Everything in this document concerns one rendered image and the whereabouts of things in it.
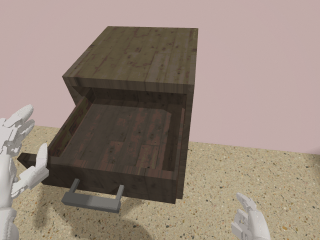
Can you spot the robot left hand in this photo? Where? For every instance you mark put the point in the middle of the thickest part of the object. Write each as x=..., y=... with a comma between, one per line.
x=12, y=132

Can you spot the robot left forearm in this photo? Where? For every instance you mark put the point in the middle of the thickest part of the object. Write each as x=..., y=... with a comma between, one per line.
x=8, y=230

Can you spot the drawer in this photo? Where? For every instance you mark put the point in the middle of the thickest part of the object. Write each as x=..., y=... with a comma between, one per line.
x=119, y=137

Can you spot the robot right hand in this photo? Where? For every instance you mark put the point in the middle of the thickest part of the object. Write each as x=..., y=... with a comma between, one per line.
x=254, y=226

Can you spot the cabinet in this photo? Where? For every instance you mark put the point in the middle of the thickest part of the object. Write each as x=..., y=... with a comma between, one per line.
x=153, y=59

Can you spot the handle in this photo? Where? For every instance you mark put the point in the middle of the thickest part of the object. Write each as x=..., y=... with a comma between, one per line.
x=92, y=202

